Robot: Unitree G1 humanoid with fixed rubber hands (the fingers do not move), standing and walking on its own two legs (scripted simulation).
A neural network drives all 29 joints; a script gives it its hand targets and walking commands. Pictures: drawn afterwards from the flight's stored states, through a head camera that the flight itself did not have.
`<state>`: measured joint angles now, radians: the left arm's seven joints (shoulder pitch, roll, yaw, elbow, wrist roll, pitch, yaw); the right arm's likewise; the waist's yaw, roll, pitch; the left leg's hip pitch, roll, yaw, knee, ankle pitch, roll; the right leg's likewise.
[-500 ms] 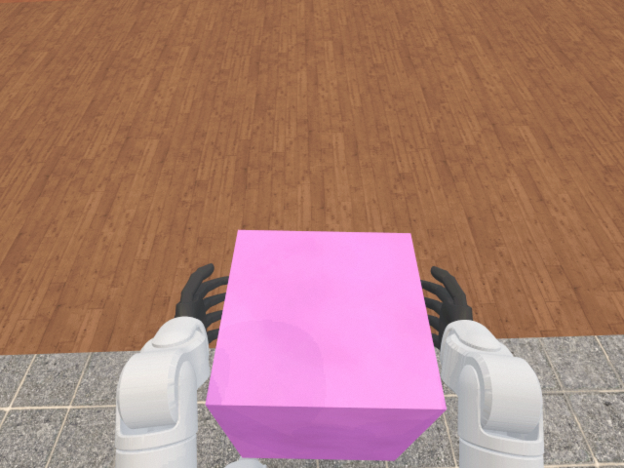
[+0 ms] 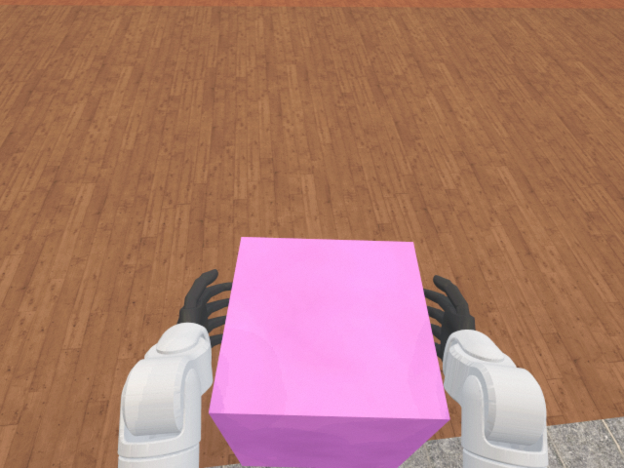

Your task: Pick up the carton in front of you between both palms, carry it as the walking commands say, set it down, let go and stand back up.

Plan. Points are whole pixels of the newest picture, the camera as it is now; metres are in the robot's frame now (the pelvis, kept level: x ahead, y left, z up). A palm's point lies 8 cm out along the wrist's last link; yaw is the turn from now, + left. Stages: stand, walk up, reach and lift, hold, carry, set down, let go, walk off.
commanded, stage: carry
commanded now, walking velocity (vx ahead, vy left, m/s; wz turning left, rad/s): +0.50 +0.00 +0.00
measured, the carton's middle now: (322, 360) +0.27 +0.00 +0.01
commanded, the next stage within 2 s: none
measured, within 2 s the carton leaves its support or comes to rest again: neither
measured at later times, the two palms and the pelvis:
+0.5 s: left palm (252, 89) +0.69 +0.12 +0.16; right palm (418, 93) +0.71 -0.17 +0.15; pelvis +0.31 -0.04 -0.01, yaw +1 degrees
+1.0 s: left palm (270, 20) +1.04 +0.12 +0.15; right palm (394, 26) +1.04 -0.18 +0.16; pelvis +0.66 -0.02 +0.01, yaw +3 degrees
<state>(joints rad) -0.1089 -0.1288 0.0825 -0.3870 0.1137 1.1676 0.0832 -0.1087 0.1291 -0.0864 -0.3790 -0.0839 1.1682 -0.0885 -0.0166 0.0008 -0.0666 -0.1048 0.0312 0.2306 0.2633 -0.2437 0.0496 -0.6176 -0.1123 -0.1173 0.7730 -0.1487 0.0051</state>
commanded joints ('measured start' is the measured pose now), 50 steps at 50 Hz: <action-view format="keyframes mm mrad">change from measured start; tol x32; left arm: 1 -496 -872 -738 -103 -399 2 -222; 21 -1414 -809 -521 196 -568 147 -192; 50 -1278 -747 -512 208 -357 114 -124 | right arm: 1 -489 841 716 -108 400 4 264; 21 -1369 786 503 238 430 142 137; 50 -1370 813 590 157 507 114 197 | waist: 1 -2 144 -163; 7 26 142 -192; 10 87 -368 -401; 31 -8 -151 -394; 34 -89 323 -654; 50 -35 168 -435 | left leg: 1 185 203 -105 -67 359 78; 8 56 119 18 414 544 15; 10 -468 -74 -72 976 -158 -43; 12 -610 -12 -240 1179 -208 13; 27 -684 6 -90 537 64 5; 31 -206 -124 43 250 153 51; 34 540 326 -859 143 232 298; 50 197 134 -242 256 718 114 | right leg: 1 -16 31 -65 -143 75 -5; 8 481 147 -165 -262 1 -72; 10 884 -284 600 -448 -280 -244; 31 691 -48 -79 -78 785 -100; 35 -171 139 160 715 -351 -45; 50 117 164 -54 -157 -60 -27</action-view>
